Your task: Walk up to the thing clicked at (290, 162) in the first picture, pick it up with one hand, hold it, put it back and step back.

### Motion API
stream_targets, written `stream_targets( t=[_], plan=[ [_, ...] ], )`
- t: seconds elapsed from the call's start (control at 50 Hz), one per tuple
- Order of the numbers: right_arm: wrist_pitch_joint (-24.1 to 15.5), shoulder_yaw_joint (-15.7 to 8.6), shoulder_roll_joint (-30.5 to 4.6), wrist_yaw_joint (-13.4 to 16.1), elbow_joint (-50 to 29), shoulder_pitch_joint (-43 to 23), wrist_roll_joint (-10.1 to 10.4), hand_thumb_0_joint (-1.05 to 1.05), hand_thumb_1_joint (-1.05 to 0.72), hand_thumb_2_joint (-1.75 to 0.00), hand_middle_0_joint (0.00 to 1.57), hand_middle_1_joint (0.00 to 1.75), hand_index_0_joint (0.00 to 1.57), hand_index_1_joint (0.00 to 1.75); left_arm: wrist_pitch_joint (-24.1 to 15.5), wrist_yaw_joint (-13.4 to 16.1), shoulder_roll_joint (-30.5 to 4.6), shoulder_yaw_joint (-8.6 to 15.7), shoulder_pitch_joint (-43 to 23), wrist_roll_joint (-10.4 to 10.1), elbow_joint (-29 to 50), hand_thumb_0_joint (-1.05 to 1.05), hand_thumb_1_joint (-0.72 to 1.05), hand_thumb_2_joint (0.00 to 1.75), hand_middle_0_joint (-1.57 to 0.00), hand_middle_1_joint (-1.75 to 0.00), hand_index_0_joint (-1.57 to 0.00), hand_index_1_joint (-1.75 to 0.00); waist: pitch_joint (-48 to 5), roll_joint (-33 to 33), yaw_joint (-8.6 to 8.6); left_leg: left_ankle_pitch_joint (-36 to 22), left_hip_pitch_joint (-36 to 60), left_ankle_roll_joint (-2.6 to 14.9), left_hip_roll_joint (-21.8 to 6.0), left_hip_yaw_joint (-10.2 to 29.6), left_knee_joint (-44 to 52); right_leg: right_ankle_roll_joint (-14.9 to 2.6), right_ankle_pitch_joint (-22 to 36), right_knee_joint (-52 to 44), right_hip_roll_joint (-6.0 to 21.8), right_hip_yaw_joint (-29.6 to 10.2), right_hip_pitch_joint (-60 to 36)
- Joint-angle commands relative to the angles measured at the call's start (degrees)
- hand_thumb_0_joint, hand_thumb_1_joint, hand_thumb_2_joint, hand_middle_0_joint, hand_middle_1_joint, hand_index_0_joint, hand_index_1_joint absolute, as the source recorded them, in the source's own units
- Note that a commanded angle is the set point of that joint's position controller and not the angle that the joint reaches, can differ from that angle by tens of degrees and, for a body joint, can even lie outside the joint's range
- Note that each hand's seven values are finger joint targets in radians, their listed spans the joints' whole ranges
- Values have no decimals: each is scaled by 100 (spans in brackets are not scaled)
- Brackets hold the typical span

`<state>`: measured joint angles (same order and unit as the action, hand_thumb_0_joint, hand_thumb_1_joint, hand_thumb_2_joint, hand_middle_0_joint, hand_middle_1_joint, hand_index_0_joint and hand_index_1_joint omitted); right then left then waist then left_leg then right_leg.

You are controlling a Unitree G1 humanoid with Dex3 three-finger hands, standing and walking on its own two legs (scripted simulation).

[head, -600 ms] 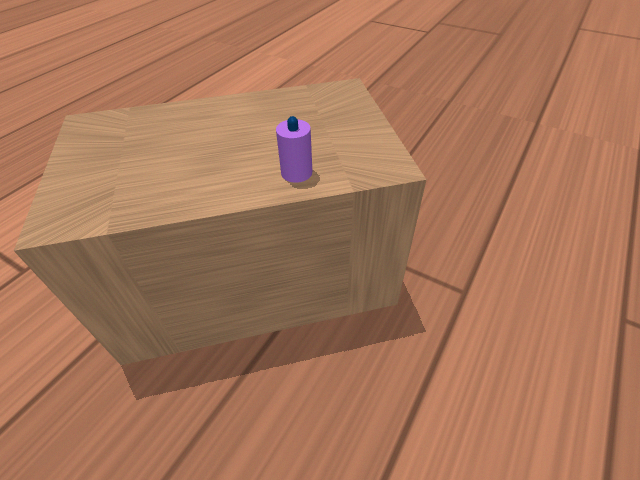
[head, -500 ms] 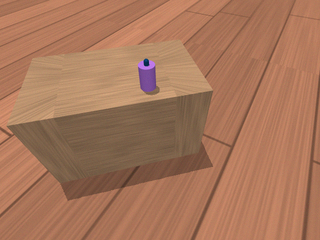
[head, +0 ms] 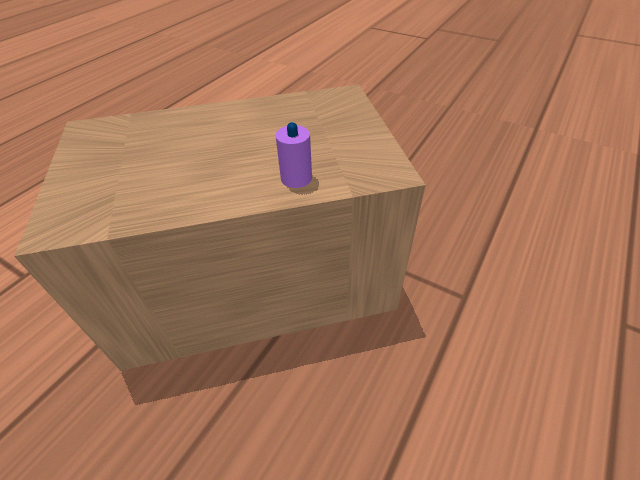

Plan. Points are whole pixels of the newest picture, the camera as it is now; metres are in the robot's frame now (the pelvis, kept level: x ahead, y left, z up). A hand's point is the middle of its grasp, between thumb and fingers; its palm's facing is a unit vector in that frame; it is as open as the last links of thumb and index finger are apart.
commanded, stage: stand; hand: right
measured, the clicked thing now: (294, 152) +0.90 +0.09 -0.10
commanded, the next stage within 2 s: walk up in 0.52 s
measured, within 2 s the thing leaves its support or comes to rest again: neither
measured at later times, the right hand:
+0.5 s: hand out of the picture +0.07 -0.25 -0.16, palm faces -0.02 +0.94 -0.34, open 7.3 cm
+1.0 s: hand out of the picture +0.18 -0.16 -0.16, palm faces -0.12 +0.92 -0.38, open 7.3 cm
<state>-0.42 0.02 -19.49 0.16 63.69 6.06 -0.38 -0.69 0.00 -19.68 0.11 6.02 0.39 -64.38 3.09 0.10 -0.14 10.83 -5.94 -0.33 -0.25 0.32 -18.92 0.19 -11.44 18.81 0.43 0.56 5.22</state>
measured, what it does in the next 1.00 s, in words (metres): steps to the left: left foot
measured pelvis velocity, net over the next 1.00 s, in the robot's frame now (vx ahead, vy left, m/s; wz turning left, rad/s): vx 0.10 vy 0.11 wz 0.17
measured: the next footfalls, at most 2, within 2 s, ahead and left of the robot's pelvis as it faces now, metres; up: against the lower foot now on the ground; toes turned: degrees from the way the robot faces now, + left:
left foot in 0.86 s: +0.16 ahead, +0.25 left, +0.00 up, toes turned +12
right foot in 1.26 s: +0.36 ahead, +0.03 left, +0.00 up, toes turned +9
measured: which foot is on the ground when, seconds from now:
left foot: down 0.00-0.56, up 0.58-0.84, down 0.86-1.00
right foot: down 0.00-0.88, up 0.90-1.00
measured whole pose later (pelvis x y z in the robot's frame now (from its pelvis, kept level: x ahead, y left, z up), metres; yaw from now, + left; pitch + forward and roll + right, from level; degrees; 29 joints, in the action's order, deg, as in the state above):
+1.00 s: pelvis +0.10 +0.11 -0.03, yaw +10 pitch -3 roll +0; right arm -1.1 -5.4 -21.8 -4.1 52.9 17.1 -1.1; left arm -1.4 -1.2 -26.6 3.8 13.0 0.8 -55.3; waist 5.3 2.7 2.2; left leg 16.8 -18.6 0.4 -2.0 -1.5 -38.0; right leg -3.1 -28.4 65.7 4.2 0.1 19.9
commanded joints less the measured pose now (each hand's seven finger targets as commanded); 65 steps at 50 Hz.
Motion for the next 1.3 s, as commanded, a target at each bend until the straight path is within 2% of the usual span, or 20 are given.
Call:
stream_targets(
  t=[0.0,0.48,0.5,0.52,0.56,0.62,0.7,0.78,0.82,0.84,0.86,0.88,0.9,0.98,1.1,1.2,1.22,1.24,1.26,1.28],
  plan=[
    [-145,-214,-1235,51,-365,-232,-8,0,-90,-90,20,30,20,30,-118,55,-1176,223,-162,19,367,0,90,90,-20,-30,-20,-30,-402,-79,-13,-947,45,171,-683,531,250,-147,896,-307,684,-462,0],
    [-136,-204,-1249,50,-325,-169,-13,0,-90,-90,20,30,20,30,-122,61,-1208,204,-97,24,376,0,90,90,-20,-30,-20,-30,-374,-5,-18,-914,83,176,-710,515,237,-153,924,-310,708,-508,58],
    [-49,-552,-1662,-137,-707,20,-138,0,-90,-90,20,30,20,30,-252,23,-1883,619,482,66,554,0,90,90,-20,-30,-20,-30,-672,-156,-234,1318,-816,474,-277,525,-497,-393,-1434,35,567,-462,-775],
    [7,-549,-1503,-224,-836,-126,-187,0,-90,-90,20,30,20,30,-275,37,-2062,733,975,143,428,0,90,90,-20,-30,-20,-30,-366,211,-467,2159,-2129,411,-101,299,-1115,-717,-2682,-338,1086,-1185,-1336],
    [105,-590,-1465,-329,-1161,-415,-310,0,-90,-90,20,30,20,30,-358,92,-2335,921,844,217,682,0,90,90,-20,-30,-20,-30,211,532,-539,1655,-3238,190,-329,418,-3250,-1400,-3318,-1249,2557,-2534,-723],
    [93,-741,-1538,-487,-1232,93,-261,0,-90,-90,20,30,20,30,-452,105,-1978,851,226,208,1084,0,90,90,-20,-30,-20,-30,579,275,-112,1253,-3029,78,-788,756,-3513,-1410,-2503,-1272,2373,-1886,-38],
    [68,-797,-1362,-634,-1403,292,-217,0,-90,-90,20,30,20,30,-527,38,-2059,874,111,242,1340,0,90,90,-20,-30,-20,-30,453,757,-12,995,-2345,-58,-868,422,-2702,-1197,-1314,-909,1861,-572,145],
    [2,-892,-1354,-651,-1379,659,-159,0,-90,-90,20,30,20,30,-467,-68,-2053,845,180,199,1440,0,90,90,-20,-30,-20,-30,201,857,124,97,-1000,-42,-461,-460,-1690,-827,-970,-17,1315,360,831],
    [-29,-1011,-1492,-550,-1125,1449,-165,0,-90,-90,20,30,20,30,-397,-80,-1891,785,238,197,1501,0,90,90,-20,-30,-20,-30,-262,144,512,-13,212,-15,-98,-838,-1584,-686,-504,1401,1186,671,1315],
    [-64,-1113,-1750,-470,-957,2029,-174,0,-90,-90,20,30,20,30,-351,-93,-1618,690,574,201,1504,0,90,90,-20,-30,-20,-30,-626,-689,726,597,946,154,96,-676,-1479,-584,-180,2916,859,892,1619],
    [-101,-1203,-2190,-378,-963,2515,-229,0,-90,-90,20,30,20,30,-308,-132,-1135,560,833,171,1579,0,90,90,-20,-30,-20,-30,-424,-2055,925,2172,1201,621,-729,1137,-436,-366,-1811,4666,323,910,2801],
    [-185,-1178,-2604,-355,-1257,2153,-201,0,-90,-90,20,30,20,30,-305,-107,-1138,501,742,51,1790,0,90,90,-20,-30,-20,-30,-386,-2307,719,3115,778,1217,-1974,4099,842,-319,-2530,5285,-201,237,3579],
    [-177,-1203,-2816,-370,-1360,1739,-12,0,-90,-90,20,30,20,30,-294,-61,-1722,599,398,79,1751,0,90,90,-20,-30,-20,-30,-69,-1422,627,3732,12,1678,-2424,4716,1170,-385,-2384,5363,266,-304,3279],
    [-322,-862,-1969,-224,-1617,1205,-11,0,-90,-90,20,30,20,30,-295,-137,-1776,625,999,-87,1358,0,90,90,-20,-30,-20,-30,105,-812,39,936,-482,1170,-1368,1916,239,-371,-1056,4364,773,-336,2609],
    [-435,-841,-1945,-203,-1830,1489,-31,0,-90,-90,20,30,20,30,-297,-270,-1537,665,668,49,1725,0,90,90,-20,-30,-20,-30,182,-839,135,-165,-610,1478,-1413,1391,163,-150,-721,2625,626,-30,2161],
    [-381,-728,-1678,-210,-2150,1033,12,0,-90,-90,20,30,20,30,-448,-221,-1444,791,1530,71,1543,0,90,90,-20,-30,-20,-30,-263,-383,-414,-684,-1573,986,-957,678,-1313,-223,349,1368,57,440,-65],
    [-365,-635,-1435,-216,-2186,1130,31,0,-90,-90,20,30,20,30,-481,-170,-1662,891,1996,94,1440,0,90,90,-20,-30,-20,-30,-504,246,-633,-477,-1943,813,-582,350,-2306,-289,137,1186,13,382,-784],
    [-366,-543,-1139,-219,-2266,1305,51,0,-90,-90,20,30,20,30,-521,-103,-2034,1031,2454,162,1433,0,90,90,-20,-30,-20,-30,-632,1371,-845,306,-2748,567,45,6,-3949,-587,-1142,386,962,-1136,-1295],
    [-313,-512,-1093,-185,-2250,1615,35,0,-90,-90,20,30,20,30,-568,-85,-2303,1025,2148,135,1679,0,90,90,-20,-30,-20,-30,-418,1507,-531,1953,-3417,353,523,197,-4707,-1089,-2161,-551,2377,-3501,-975],
    [-228,-655,-1616,-125,-2090,1670,-15,0,-90,-90,20,30,20,30,-553,-111,-2308,971,1581,61,1842,0,90,90,-20,-30,-20,-30,-192,723,-350,2054,-3239,322,121,684,-5027,-1507,-3186,-704,2694,-3914,-310]
  ],
)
